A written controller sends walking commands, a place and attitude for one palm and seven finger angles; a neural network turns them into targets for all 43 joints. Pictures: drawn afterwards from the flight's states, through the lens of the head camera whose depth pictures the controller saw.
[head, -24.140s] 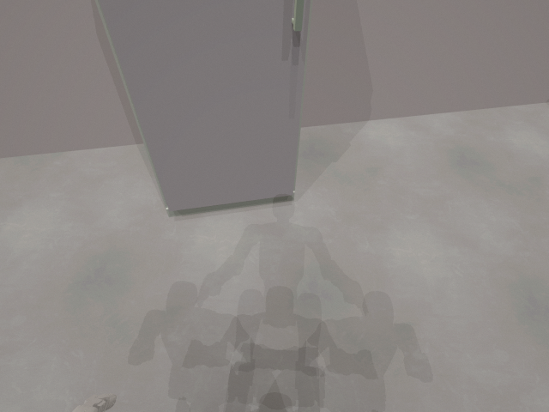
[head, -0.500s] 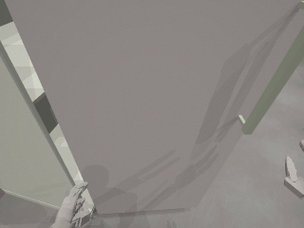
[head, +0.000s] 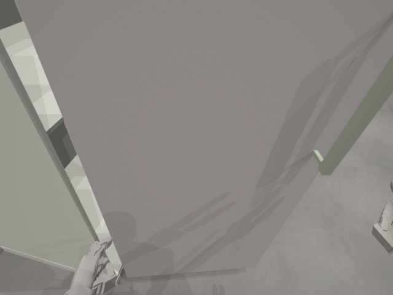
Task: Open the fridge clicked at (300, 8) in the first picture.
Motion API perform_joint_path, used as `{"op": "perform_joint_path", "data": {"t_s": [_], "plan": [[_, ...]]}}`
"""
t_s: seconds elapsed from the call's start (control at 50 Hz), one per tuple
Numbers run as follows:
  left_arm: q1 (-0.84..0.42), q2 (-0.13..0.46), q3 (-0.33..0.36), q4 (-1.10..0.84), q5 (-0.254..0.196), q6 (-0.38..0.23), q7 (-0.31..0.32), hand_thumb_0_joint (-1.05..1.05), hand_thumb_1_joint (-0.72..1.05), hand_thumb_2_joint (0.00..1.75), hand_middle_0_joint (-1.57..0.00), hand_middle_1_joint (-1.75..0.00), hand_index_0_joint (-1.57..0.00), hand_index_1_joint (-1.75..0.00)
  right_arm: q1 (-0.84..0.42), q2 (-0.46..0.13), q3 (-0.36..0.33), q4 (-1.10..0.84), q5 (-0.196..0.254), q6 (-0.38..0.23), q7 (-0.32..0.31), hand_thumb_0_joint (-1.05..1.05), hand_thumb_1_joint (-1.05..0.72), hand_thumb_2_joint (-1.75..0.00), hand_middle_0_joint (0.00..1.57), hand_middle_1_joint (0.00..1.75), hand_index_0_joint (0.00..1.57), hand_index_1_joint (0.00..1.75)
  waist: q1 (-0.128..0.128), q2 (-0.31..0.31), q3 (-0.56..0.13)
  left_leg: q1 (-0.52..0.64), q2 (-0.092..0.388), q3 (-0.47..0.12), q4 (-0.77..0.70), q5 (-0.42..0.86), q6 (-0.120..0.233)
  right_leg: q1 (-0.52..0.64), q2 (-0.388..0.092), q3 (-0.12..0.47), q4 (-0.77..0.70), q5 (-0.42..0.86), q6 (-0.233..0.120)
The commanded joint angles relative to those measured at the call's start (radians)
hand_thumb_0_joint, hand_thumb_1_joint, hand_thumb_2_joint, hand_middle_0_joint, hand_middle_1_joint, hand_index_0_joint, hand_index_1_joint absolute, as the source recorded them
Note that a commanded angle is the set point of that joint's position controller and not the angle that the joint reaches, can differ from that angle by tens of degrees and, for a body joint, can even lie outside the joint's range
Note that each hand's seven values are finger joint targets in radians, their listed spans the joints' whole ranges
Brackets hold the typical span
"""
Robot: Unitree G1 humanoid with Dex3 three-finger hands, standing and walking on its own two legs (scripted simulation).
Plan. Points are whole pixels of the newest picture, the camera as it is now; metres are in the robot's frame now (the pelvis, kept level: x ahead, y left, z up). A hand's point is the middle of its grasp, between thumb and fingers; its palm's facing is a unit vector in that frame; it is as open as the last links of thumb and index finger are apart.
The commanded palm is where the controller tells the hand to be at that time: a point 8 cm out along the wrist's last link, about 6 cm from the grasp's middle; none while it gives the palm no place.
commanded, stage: step back with the hand held close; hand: right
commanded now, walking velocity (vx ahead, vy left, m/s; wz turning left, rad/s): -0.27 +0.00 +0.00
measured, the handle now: (357, 106) +0.38 -0.28 +0.25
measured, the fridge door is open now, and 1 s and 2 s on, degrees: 71 71 71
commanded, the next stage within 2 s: stop stepping back and stand still in 1.32 s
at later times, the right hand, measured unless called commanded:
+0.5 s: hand out of the picture +0.14 -0.30 +0.15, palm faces +0.39 +0.79 -0.47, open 7.4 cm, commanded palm +0.08 -0.34 +0.17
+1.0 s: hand out of the picture +0.09 -0.34 +0.17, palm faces +0.42 +0.80 -0.42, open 7.4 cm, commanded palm +0.03 -0.37 +0.17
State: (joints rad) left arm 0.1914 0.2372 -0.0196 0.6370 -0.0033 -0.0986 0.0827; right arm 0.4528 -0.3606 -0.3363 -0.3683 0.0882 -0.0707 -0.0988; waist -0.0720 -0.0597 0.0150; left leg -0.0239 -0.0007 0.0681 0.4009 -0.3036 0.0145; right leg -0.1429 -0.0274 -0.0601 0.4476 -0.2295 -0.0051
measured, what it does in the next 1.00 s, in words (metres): walks backwards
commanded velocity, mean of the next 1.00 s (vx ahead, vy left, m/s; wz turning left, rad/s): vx -0.31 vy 0.00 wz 0.01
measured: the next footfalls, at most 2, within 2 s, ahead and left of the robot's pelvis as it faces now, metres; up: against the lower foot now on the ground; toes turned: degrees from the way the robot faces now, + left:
left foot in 1.06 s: -0.17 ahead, +0.08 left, +0.00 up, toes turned +1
right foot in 1.38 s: -0.08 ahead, -0.14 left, +0.00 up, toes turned +4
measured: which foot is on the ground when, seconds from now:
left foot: down 0.00-0.78, up 0.80-1.00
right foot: down 0.00-1.00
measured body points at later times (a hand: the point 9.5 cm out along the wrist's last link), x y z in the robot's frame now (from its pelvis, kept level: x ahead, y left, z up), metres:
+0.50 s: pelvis -0.06 -0.04 -0.01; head -0.03 -0.05 +0.44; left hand +0.12 +0.19 -0.08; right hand +0.12 -0.34 +0.18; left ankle -0.05 +0.10 -0.74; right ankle +0.01 -0.12 -0.74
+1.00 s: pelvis -0.11 -0.07 +0.00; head -0.09 -0.11 +0.45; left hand +0.07 +0.16 -0.07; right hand +0.06 -0.38 +0.19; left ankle -0.20 +0.08 -0.72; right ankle +0.01 -0.12 -0.74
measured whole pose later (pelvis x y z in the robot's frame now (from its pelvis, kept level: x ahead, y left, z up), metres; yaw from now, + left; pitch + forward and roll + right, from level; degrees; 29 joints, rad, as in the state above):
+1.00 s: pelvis -0.11 -0.07 +0.00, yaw +0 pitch +3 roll +6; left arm 0.22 0.18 -0.01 0.60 0.02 -0.11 0.05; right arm 0.56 -0.45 -0.44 -0.56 0.07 -0.24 -0.14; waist -0.02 -0.01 -0.03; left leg -0.15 -0.08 0.02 0.49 -0.41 0.02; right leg -0.43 -0.01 -0.01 0.38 -0.01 -0.08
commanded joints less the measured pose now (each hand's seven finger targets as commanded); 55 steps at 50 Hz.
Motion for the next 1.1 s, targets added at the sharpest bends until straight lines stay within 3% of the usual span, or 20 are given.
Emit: {"op": "perform_joint_path", "data": {"t_s": [0.0, 0.1, 0.18, 0.28, 0.42, 0.48, 0.54, 0.6, 0.64, 0.68, 0.72, 0.74, 0.76, 0.78, 0.82, 0.92, 0.96, 1.02, 1.04, 1.08], "plan": [[-0.128, 0.089, 0.034, -0.169, 0.003, -0.002, 0.002, 0.00, 0.90, 0.90, -0.20, -0.30, -0.20, -0.30, -0.109, -0.199, -0.145, -0.158, -0.024, -0.102, -0.013, 0.00, -0.90, -0.90, 0.20, 0.30, 0.20, 0.30, 0.039, 0.165, -0.009, -0.192, 0.131, -0.118, -0.099, 0.559, -0.044, 0.001, -0.015, 0.033, 0.092, 0.197, -0.051], [-0.116, 0.100, 0.047, -0.231, -0.007, 0.054, -0.001, 0.00, 0.90, 0.90, -0.20, -0.30, -0.20, -0.30, 0.026, -0.205, -0.159, -0.271, -0.021, -0.113, -0.023, 0.00, -0.90, -0.90, 0.20, 0.30, 0.20, 0.30, 0.040, 0.049, -0.170, -0.140, 0.114, -0.077, 0.006, 0.569, -0.053, 0.031, -0.040, 0.034, 0.061, 0.390, -0.053], [-0.123, 0.097, 0.047, -0.257, -0.008, 0.072, 0.009, 0.00, 0.90, 0.90, -0.20, -0.30, -0.20, -0.30, 0.071, -0.242, -0.198, -0.328, -0.011, -0.116, -0.037, 0.00, -0.90, -0.90, 0.20, 0.30, 0.20, 0.30, 0.041, 0.042, -0.183, -0.156, 0.086, -0.074, 0.027, 0.451, -0.037, 0.010, -0.065, 0.069, 0.037, 0.414, -0.050], [-0.112, 0.107, 0.050, -0.263, -0.007, 0.061, 0.016, 0.00, 0.90, 0.90, -0.20, -0.30, -0.20, -0.30, 0.083, -0.251, -0.214, -0.335, -0.005, -0.130, -0.049, 0.00, -0.90, -0.90, 0.20, 0.30, 0.20, 0.30, 0.045, 0.007, -0.149, -0.164, 0.055, -0.078, 0.033, 0.259, -0.026, -0.086, -0.090, 0.123, -0.029, 0.234, -0.054], [-0.101, 0.128, 0.054, -0.261, -0.006, 0.011, 0.016, 0.00, 0.90, 0.90, -0.20, -0.30, -0.20, -0.30, 0.062, -0.227, -0.214, -0.362, -0.025, -0.160, -0.055, 0.00, -0.90, -0.90, 0.20, 0.30, 0.20, 0.30, 0.049, -0.110, -0.114, -0.040, 0.002, -0.068, 0.163, 0.103, -0.025, -0.365, -0.146, 0.221, -0.179, -0.250, -0.092], [-0.093, 0.129, 0.057, -0.253, -0.006, -0.011, 0.016, 0.00, 0.90, 0.90, -0.20, -0.30, -0.20, -0.30, 0.051, -0.224, -0.223, -0.348, -0.034, -0.167, -0.054, 0.00, -0.90, -0.90, 0.20, 0.30, 0.20, 0.30, 0.049, -0.097, -0.099, -0.015, -0.009, -0.078, 0.195, 0.066, -0.025, -0.453, -0.161, 0.245, -0.199, -0.385, -0.103], [-0.077, 0.126, 0.065, -0.245, -0.003, -0.022, 0.013, 0.00, 0.90, 0.90, -0.20, -0.30, -0.20, -0.30, 0.052, -0.245, -0.239, -0.356, -0.038, -0.175, -0.054, 0.00, -0.90, -0.90, 0.20, 0.30, 0.20, 0.30, 0.052, -0.018, -0.100, -0.084, 0.014, -0.124, 0.103, -0.011, -0.005, -0.419, -0.111, 0.204, -0.116, -0.371, -0.080], [-0.057, 0.105, 0.063, -0.214, 0.004, -0.021, 0.006, 0.00, 0.90, 0.90, -0.20, -0.30, -0.20, -0.30, 0.012, -0.219, -0.186, -0.359, -0.033, -0.181, -0.061, 0.00, -0.90, -0.90, 0.20, 0.30, 0.20, 0.30, 0.070, 0.137, -0.061, -0.390, 0.154, -0.269, -0.127, -0.239, 0.072, -0.209, -0.010, 0.107, 0.146, -0.227, -0.016], [-0.043, 0.103, 0.061, -0.177, 0.010, -0.024, 0.006, 0.00, 0.90, 0.90, -0.20, -0.30, -0.20, -0.30, -0.038, -0.235, -0.179, -0.377, -0.037, -0.187, -0.078, 0.00, -0.90, -0.90, 0.20, 0.30, 0.20, 0.30, 0.081, 0.182, -0.083, -0.485, 0.248, -0.312, -0.156, -0.112, 0.120, -0.092, 0.020, 0.072, 0.309, -0.117, -0.001], [-0.050, 0.096, 0.054, -0.173, 0.009, -0.026, 0.009, 0.00, 0.90, 0.90, -0.20, -0.30, -0.20, -0.30, -0.063, -0.241, -0.177, -0.376, -0.039, -0.189, -0.088, 0.00, -0.90, -0.90, 0.20, 0.30, 0.20, 0.30, 0.088, 0.162, -0.088, -0.455, 0.211, -0.219, -0.068, 0.035, 0.086, -0.076, 0.011, 0.094, 0.218, -0.055, -0.008], [-0.084, 0.115, 0.054, -0.194, 0.005, -0.033, 0.020, 0.00, 0.90, 0.90, -0.20, -0.30, -0.20, -0.30, -0.058, -0.251, -0.194, -0.384, -0.034, -0.197, -0.082, 0.00, -0.90, -0.90, 0.20, 0.30, 0.20, 0.30, 0.077, -0.005, -0.059, -0.413, 0.063, -0.113, 0.048, -0.074, 0.009, -0.146, -0.070, 0.220, -0.030, -0.149, -0.038], [-0.118, 0.143, 0.059, -0.209, 0.004, -0.046, 0.027, 0.00, 0.90, 0.90, -0.20, -0.30, -0.20, -0.30, -0.063, -0.263, -0.215, -0.415, -0.041, -0.209, -0.079, 0.00, -0.90, -0.90, 0.20, 0.30, 0.20, 0.30, 0.069, -0.202, -0.057, -0.269, -0.034, -0.066, 0.234, -0.115, -0.025, -0.297, -0.186, 0.383, -0.260, -0.387, -0.075], [-0.112, 0.148, 0.065, -0.204, 0.017, -0.054, 0.029, 0.00, 0.90, 0.90, -0.20, -0.30, -0.20, -0.30, -0.055, -0.255, -0.246, -0.408, -0.058, -0.223, -0.075, 0.00, -0.90, -0.90, 0.20, 0.30, 0.20, 0.30, 0.059, -0.307, -0.077, -0.077, -0.097, -0.068, 0.466, -0.091, -0.034, -0.504, -0.282, 0.526, -0.404, -0.631, -0.130], [-0.096, 0.127, 0.071, -0.197, 0.031, -0.055, 0.023, 0.00, 0.90, 0.90, -0.20, -0.30, -0.20, -0.30, -0.059, -0.265, -0.259, -0.398, -0.061, -0.223, -0.069, 0.00, -0.90, -0.90, 0.20, 0.30, 0.20, 0.30, 0.061, -0.264, -0.070, -0.083, -0.087, -0.099, 0.573, -0.096, -0.024, -0.523, -0.293, 0.543, -0.406, -0.569, -0.149], [-0.085, 0.105, 0.079, -0.190, 0.026, -0.058, 0.001, 0.00, 0.90, 0.90, -0.20, -0.30, -0.20, -0.30, 0.007, -0.245, -0.248, -0.374, -0.054, -0.225, -0.061, 0.00, -0.90, -0.90, 0.20, 0.30, 0.20, 0.30, 0.047, -0.119, -0.103, -0.160, -0.078, -0.091, 0.515, -0.158, -0.009, -0.386, -0.247, 0.412, -0.301, -0.349, -0.150], [-0.057, 0.099, 0.067, -0.162, 0.024, -0.060, -0.021, 0.00, 0.90, 0.90, -0.20, -0.30, -0.20, -0.30, 0.091, -0.206, -0.176, -0.390, -0.010, -0.218, -0.052, 0.00, -0.90, -0.90, 0.20, 0.30, 0.20, 0.30, 0.051, -0.181, -0.188, -0.159, -0.073, -0.042, 0.070, -0.153, 0.012, -0.127, -0.182, 0.300, -0.284, -0.133, -0.034], [-0.041, 0.097, 0.063, -0.144, 0.026, -0.044, -0.015, 0.00, 0.90, 0.90, -0.20, -0.30, -0.20, -0.30, 0.063, -0.226, -0.171, -0.384, -0.008, -0.224, -0.047, 0.00, -0.90, -0.90, 0.20, 0.30, 0.20, 0.30, 0.054, -0.123, -0.222, -0.154, -0.040, -0.066, -0.122, -0.020, 0.017, 0.002, -0.161, 0.243, -0.187, 0.140, 0.014], [-0.055, 0.097, 0.058, -0.136, 0.029, -0.021, -0.003, 0.00, 0.90, 0.90, -0.20, -0.30, -0.20, -0.30, -0.032, -0.279, -0.190, -0.358, -0.005, -0.239, -0.049, 0.00, -0.90, -0.90, 0.20, 0.30, 0.20, 0.30, 0.072, 0.013, -0.227, -0.334, 0.086, -0.163, -0.141, 0.112, 0.058, 0.141, -0.104, 0.131, -0.005, 0.220, 0.032], [-0.077, 0.102, 0.057, -0.131, 0.040, -0.030, 0.003, 0.00, 0.90, 0.90, -0.20, -0.30, -0.20, -0.30, -0.057, -0.300, -0.208, -0.363, -0.006, -0.246, -0.052, 0.00, -0.90, -0.90, 0.20, 0.30, 0.20, 0.30, 0.069, -0.017, -0.261, -0.333, 0.080, -0.148, -0.090, 0.115, 0.044, 0.157, -0.120, 0.134, -0.030, 0.268, 0.038], [-0.081, 0.127, 0.082, -0.150, 0.015, -0.029, 0.003, 0.00, 0.90, 0.90, -0.20, -0.30, -0.20, -0.30, -0.049, -0.248, -0.166, -0.341, -0.004, -0.230, -0.040, 0.00, -0.90, -0.90, 0.20, 0.30, 0.20, 0.30, 0.070, -0.009, -0.275, -0.328, -0.045, -0.057, -0.031, -0.021, 0.001, 0.182, -0.132, 0.176, -0.143, 0.211, 0.029]]}}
